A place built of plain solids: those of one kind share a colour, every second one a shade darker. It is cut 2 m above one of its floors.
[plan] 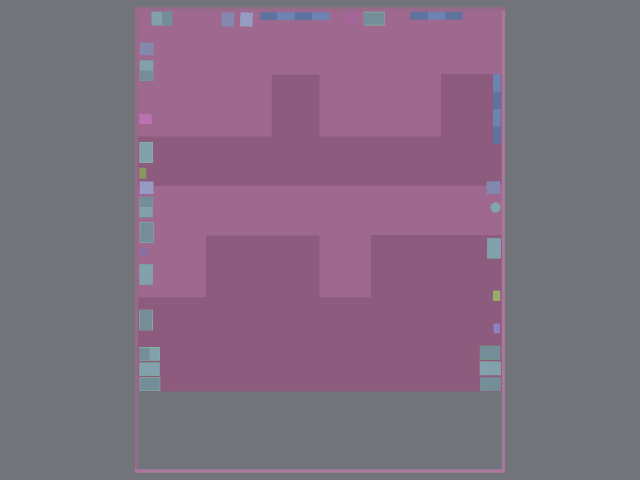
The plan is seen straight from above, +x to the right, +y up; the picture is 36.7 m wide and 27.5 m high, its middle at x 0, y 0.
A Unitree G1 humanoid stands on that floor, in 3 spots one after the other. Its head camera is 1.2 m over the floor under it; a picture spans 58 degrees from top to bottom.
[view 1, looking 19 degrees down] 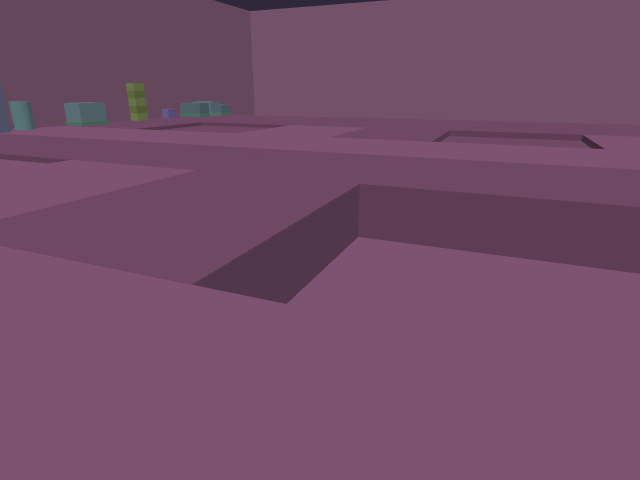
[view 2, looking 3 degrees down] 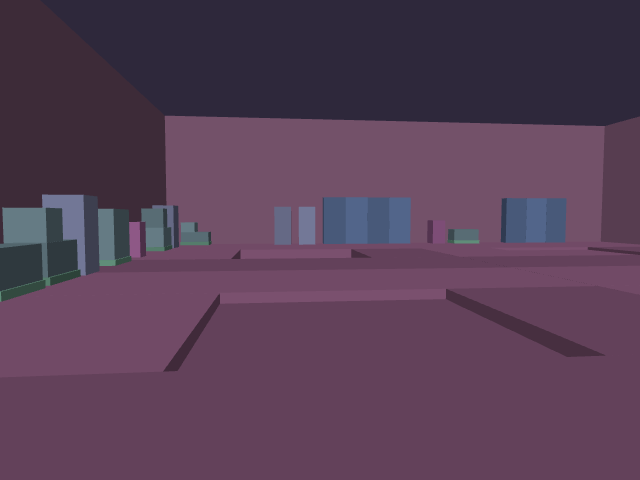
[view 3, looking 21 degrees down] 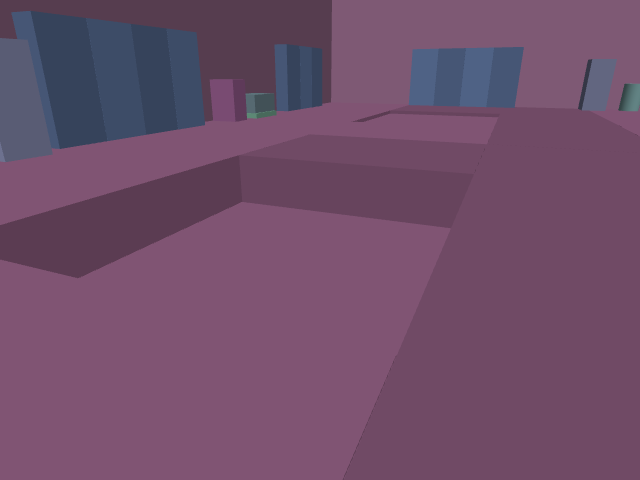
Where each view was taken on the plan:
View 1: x -4.54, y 11.52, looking -67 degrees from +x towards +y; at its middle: floor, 4.82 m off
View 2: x -5.66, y -6.71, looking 84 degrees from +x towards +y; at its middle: wall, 19.97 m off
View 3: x -8.58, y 5.61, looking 23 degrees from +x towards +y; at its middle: floor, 5.48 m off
